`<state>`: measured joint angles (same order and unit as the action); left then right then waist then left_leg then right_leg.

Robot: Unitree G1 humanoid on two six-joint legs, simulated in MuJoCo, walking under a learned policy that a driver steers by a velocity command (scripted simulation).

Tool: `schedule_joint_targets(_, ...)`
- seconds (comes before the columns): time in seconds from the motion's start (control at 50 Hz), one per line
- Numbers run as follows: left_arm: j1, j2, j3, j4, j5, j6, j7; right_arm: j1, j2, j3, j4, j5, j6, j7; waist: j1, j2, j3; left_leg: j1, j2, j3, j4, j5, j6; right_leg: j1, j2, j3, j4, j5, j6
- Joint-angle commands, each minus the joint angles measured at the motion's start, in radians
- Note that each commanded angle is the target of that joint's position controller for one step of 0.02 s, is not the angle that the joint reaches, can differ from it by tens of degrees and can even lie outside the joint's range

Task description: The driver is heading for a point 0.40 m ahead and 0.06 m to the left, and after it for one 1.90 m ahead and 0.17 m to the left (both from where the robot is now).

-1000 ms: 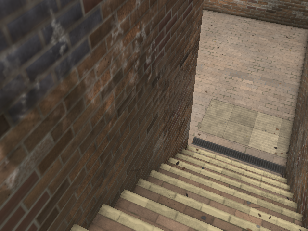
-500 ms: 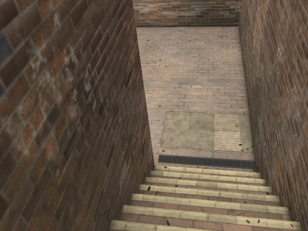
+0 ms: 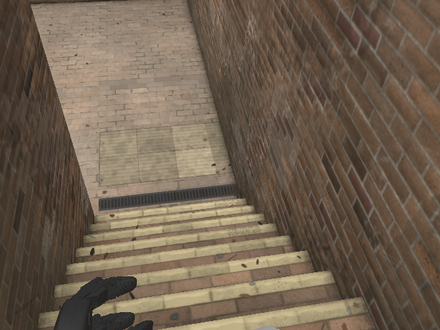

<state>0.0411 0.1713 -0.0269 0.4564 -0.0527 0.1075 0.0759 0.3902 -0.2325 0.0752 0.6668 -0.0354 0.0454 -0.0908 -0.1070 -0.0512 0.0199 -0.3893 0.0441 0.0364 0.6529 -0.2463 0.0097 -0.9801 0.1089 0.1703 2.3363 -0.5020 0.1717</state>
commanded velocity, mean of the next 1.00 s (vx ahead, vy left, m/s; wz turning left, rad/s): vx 0.22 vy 0.00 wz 0.29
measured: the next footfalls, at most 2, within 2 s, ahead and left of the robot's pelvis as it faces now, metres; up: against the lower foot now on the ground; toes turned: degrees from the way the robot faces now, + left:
right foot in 0.16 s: -0.02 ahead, -0.20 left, +0.20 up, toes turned +4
left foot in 0.86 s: +0.02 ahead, +0.21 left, +0.15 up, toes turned +22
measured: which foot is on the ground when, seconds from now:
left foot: down 0.00-0.16, up 0.18-0.84, down 0.86-0.94, up 0.96-1.00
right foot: up 0.00-0.14, down 0.16-0.92, up 0.94-1.00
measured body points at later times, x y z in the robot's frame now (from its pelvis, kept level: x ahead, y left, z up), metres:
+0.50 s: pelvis -0.06 -0.10 +0.13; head -0.04 -0.12 +0.58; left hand +0.00 +0.15 +0.02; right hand +0.15 -0.32 +0.04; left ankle -0.05 +0.05 -0.39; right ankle -0.06 -0.20 -0.52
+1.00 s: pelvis +0.02 +0.09 +0.04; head +0.00 +0.11 +0.49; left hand -0.07 +0.36 -0.10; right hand +0.21 -0.15 -0.05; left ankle +0.08 +0.24 -0.64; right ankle -0.01 -0.13 -0.47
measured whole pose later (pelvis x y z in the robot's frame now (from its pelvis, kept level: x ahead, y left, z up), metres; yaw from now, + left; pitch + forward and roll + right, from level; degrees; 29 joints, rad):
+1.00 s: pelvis +0.02 +0.09 +0.04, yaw +22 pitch -4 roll -2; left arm 0.41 0.31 0.09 0.88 0.00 -0.03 0.05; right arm 0.30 -0.29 -0.09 0.78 -0.01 -0.03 0.04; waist 0.01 -0.04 0.03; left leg -0.55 0.02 -0.05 0.91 0.18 0.07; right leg -0.44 -0.10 0.08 1.69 -0.78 0.13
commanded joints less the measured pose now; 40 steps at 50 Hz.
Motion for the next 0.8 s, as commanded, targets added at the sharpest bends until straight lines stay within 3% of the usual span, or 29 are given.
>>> schedule_joint_targets(0.02, -0.145, 0.052, 0.004, -0.137, -0.001, -0.032, -0.004, 0.102, -0.214, -0.076, -0.042, 0.005, -0.002, -0.033, -0.03, 0.22, -0.106, 0.367, 0.285, -0.371, -0.162, 0.452, 0.273, -0.23, -0.064, 0.059, -0.037, -0.083, 0.001)
schedule_joint_targets(0.06, -0.169, 0.016, -0.021, -0.159, 0.012, -0.052, -0.012, 0.094, -0.261, -0.095, -0.042, 0.012, -0.017, -0.033, -0.027, 0.278, -0.128, 0.35, 0.315, -0.41, -0.221, 0.522, 0.268, -0.15, -0.122, 0.066, -0.01, -0.295, -0.023)
schedule_joint_targets(0.08, -0.15, 0.027, -0.025, -0.156, 0.02, -0.059, -0.018, 0.076, -0.274, -0.102, -0.043, 0.026, -0.022, -0.031, -0.011, 0.267, -0.141, 0.339, 0.302, -0.393, -0.203, 0.534, 0.241, -0.114, -0.149, 0.073, -0.051, -0.346, -0.039)
schedule_joint_targets(0.1, -0.035, -0.001, -0.041, -0.125, 0.02, -0.062, -0.038, -0.021, -0.318, -0.113, -0.041, 0.043, -0.009, -0.002, 0.097, 0.215, -0.173, 0.179, 0.209, -0.237, -0.281, 0.52, 0.198, 0.166, -0.159, -0.125, -0.343, -0.418, -0.07)
schedule_joint_targets(0.12, 0.078, 0.003, -0.044, -0.082, 0.017, -0.059, -0.055, -0.088, -0.347, -0.129, -0.052, 0.062, -0.002, 0.021, 0.163, 0.258, -0.159, -0.04, 0.163, -0.143, -0.361, 0.49, 0.158, 0.486, -0.154, -0.224, -0.559, -0.346, -0.112)
schedule_joint_targets(0.14, 0.203, 0.029, -0.03, -0.026, 0.023, -0.052, -0.07, -0.079, -0.376, -0.152, -0.035, 0.086, 0.002, 0.041, 0.205, 0.325, -0.129, -0.202, 0.146, -0.088, -0.412, 0.372, 0.147, 0.74, -0.088, -0.278, -0.679, -0.409, -0.16)
schedule_joint_targets(0.16, 0.351, 0.068, -0.01, 0.065, 0.051, -0.046, -0.08, -0.044, -0.352, -0.171, 0.004, 0.119, 0.004, 0.049, 0.246, 0.239, -0.021, -0.294, 0.091, -0.059, -0.299, 0.271, 0.129, 0.801, -0.02, -0.274, -0.857, -0.482, -0.222)
schedule_joint_targets(0.18, 0.581, 0.164, 0.029, 0.191, 0.064, -0.051, -0.093, -0.028, -0.255, -0.176, -0.004, 0.108, -0.003, 0.047, 0.29, -0.217, 0.103, -0.486, 0.004, -0.052, 0.116, -0.195, 0.108, 0.785, -0.072, 0.008, -1.196, -0.04, -0.316)
schedule_joint_targets(0.2, 0.701, 0.367, 0.078, 0.224, 0.071, -0.11, -0.06, -0.414, -0.248, -0.169, -0.197, 0.103, -0.045, 0.078, 0.423, -0.692, 0.307, -0.866, -0.148, -0.304, 0.311, -0.93, 0.106, 0.503, -0.244, 0.877, -1.885, -0.002, -0.473)
schedule_joint_targets(0.22, 0.558, 0.368, 0.082, 0.168, 0.104, -0.189, -0.052, -0.576, -0.211, -0.176, -0.252, 0.148, -0.115, 0.083, 0.387, -0.511, 0.445, -0.954, -0.234, -0.636, 0.368, -0.675, 0.125, 0.37, -0.275, 1.049, -2.008, -0.001, -0.486)
schedule_joint_targets(0.24, 0.301, 0.347, 0.094, 0.134, 0.08, -0.182, -0.032, -0.427, -0.106, -0.151, -0.207, 0.145, -0.131, 0.084, 0.169, -0.447, 0.318, -1.01, -0.299, -0.636, 0.423, -0.484, 0.109, 0.475, -0.303, 0.845, -1.803, 0.125, -0.46)
schedule_joint_targets(0.26, 0.147, 0.231, 0.075, 0.11, 0.074, -0.151, -0.02, -0.237, -0.085, -0.147, -0.084, 0.093, -0.108, 0.07, 0.056, -0.417, 0.145, -0.857, -0.295, -0.583, 0.473, -0.279, 0.091, 0.455, -0.279, 0.656, -1.593, 0.207, -0.388)
schedule_joint_targets(0.28, 0.059, 0.146, 0.057, 0.097, 0.085, -0.11, -0.022, -0.068, -0.141, -0.166, 0.014, 0.036, -0.073, 0.052, -0.009, -0.36, -0.045, -0.654, -0.295, -0.46, 0.65, 0.047, 0.057, 0.393, -0.273, 0.444, -1.409, 0.272, -0.338)
schedule_joint_targets(0.3, 0.0, 0.067, 0.027, 0.081, 0.096, -0.075, -0.039, 0.03, -0.161, -0.172, 0.072, 0.03, -0.022, 0.041, -0.063, -0.202, -0.104, -0.409, -0.33, -0.329, 0.831, 0.214, 0.006, 0.158, -0.238, 0.248, -1.325, 0.189, -0.304)
schedule_joint_targets(0.32, -0.005, 0.041, -0.002, 0.055, 0.099, -0.049, -0.042, -0.039, -0.156, -0.165, 0.054, 0.044, 0.023, 0.032, -0.033, -0.102, -0.115, -0.388, -0.375, -0.245, 1.053, 0.224, -0.06, 0.091, -0.266, 0.202, -1.381, 0.005, -0.35)
schedule_joint_targets(0.34, -0.037, 0.045, -0.026, 0.03, 0.103, -0.045, -0.028, -0.15, -0.119, -0.143, -0.035, 0.047, 0.056, 0.022, -0.032, -0.056, -0.1, -0.424, -0.356, -0.225, 1.185, 0.214, -0.103, 0.08, -0.288, 0.236, -1.452, 0.023, -0.385)
schedule_joint_targets(0.38, 0.052, 0.076, -0.037, 0.044, 0.093, -0.048, 0.004, -0.228, -0.076, -0.11, -0.137, 0.05, 0.083, 0.021, 0.0, -0.005, -0.088, -0.543, -0.288, -0.231, 1.231, 0.25, -0.126, 0.21, -0.298, 0.26, -1.491, -0.056, -0.372)
schedule_joint_targets(0.42, 0.2, 0.124, -0.017, 0.067, 0.088, -0.083, 0.019, -0.234, -0.118, -0.121, -0.157, 0.05, 0.072, 0.028, 0.063, 0.017, -0.092, -0.648, -0.236, -0.25, 1.192, 0.309, -0.122, 0.43, -0.296, 0.223, -1.464, -0.061, -0.326)
schedule_joint_targets(0.44, 0.259, 0.171, 0.0, 0.079, 0.086, -0.107, 0.009, -0.218, -0.13, -0.128, -0.152, 0.068, 0.051, 0.034, 0.092, -0.029, -0.134, -0.689, -0.195, -0.268, 1.184, 0.264, -0.112, 0.59, -0.316, 0.247, -1.468, -0.06, -0.3)
schedule_joint_targets(0.46, 0.317, 0.193, 0.015, 0.097, 0.08, -0.118, 0.004, -0.225, -0.143, -0.136, -0.148, 0.079, 0.038, 0.044, 0.115, -0.011, -0.109, -0.721, -0.173, -0.284, 1.116, 0.262, -0.103, 0.657, -0.318, 0.233, -1.455, -0.091, -0.297)
schedule_joint_targets(0.48, 0.34, 0.215, 0.02, 0.1, 0.079, -0.117, -0.002, -0.268, -0.123, -0.132, -0.165, 0.074, 0.029, 0.046, 0.129, 0.027, -0.05, -0.707, -0.172, -0.226, 1.061, 0.232, -0.09, 0.63, -0.334, 0.227, -1.489, -0.031, -0.33)
schedule_joint_targets(0.5, 0.372, 0.233, 0.028, 0.128, 0.076, -0.115, -0.004, -0.269, -0.089, -0.122, -0.171, 0.077, 0.016, 0.051, 0.134, 0.0, -0.036, -0.666, -0.137, -0.198, 1.025, 0.075, -0.08, 0.623, -0.377, 0.254, -1.555, 0.041, -0.348)
schedule_joint_targets(0.54, 0.426, 0.266, 0.055, 0.171, 0.07, -0.118, -0.017, -0.282, -0.088, -0.128, -0.169, 0.088, 0.003, 0.064, 0.165, -0.03, 0.013, -0.679, -0.108, -0.183, 0.95, -0.008, -0.072, 0.655, -0.386, 0.227, -1.563, 0.028, -0.353)
schedule_joint_targets(0.62, 0.441, 0.281, 0.087, 0.235, 0.056, -0.137, -0.043, -0.301, -0.084, -0.14, -0.159, 0.102, 0.004, 0.075, 0.197, -0.116, 0.05, -0.674, -0.079, -0.148, 0.844, -0.061, -0.045, 0.64, -0.429, 0.185, -1.587, -0.045, -0.347)
schedule_joint_targets(0.7, 0.38, 0.286, 0.108, 0.271, 0.049, -0.151, -0.059, -0.282, -0.081, -0.154, -0.14, 0.099, 0.011, 0.085, 0.176, -0.159, 0.026, -0.583, -0.056, -0.084, 0.795, -0.092, -0.023, 0.581, -0.474, 0.129, -1.573, -0.048, -0.315)
schedule_joint_targets(0.72, 0.455, 0.241, 0.109, 0.293, 0.043, -0.161, -0.048, -0.361, -0.11, -0.166, -0.124, 0.108, 0.007, 0.088, 0.27, -0.134, 0.04, -0.77, -0.002, -0.266, 0.772, 0.107, -0.024, 0.726, -0.502, 0.183, -1.45, -0.233, -0.286)
schedule_joint_targets(0.76, 0.466, 0.224, 0.107, 0.312, 0.045, -0.175, -0.04, -0.422, -0.095, -0.162, -0.138, 0.102, -0.006, 0.1, 0.287, -0.142, 0.063, -0.831, 0.009, -0.286, 0.684, 0.068, -0.018, 0.74, -0.538, 0.198, -1.425, -0.217, -0.272)
schedule_joint_targets(0.78, 0.46, 0.219, 0.112, 0.295, 0.058, -0.18, -0.041, -0.435, -0.127, -0.182, -0.14, 0.119, -0.011, 0.101, 0.283, -0.09, 0.071, -0.846, -0.003, -0.255, 0.623, 0.233, -0.027, 0.746, -0.528, 0.147, -1.374, -0.326, -0.257)
schedule_joint_targets(0.8, 0.422, 0.257, 0.125, 0.282, 0.07, -0.187, -0.039, -0.401, -0.139, -0.187, -0.127, 0.113, -0.009, 0.111, 0.259, -0.126, 0.041, -0.717, -0.019, -0.171, 0.594, 0.262, -0.028, 0.643, -0.543, 0.106, -1.381, -0.369, -0.249)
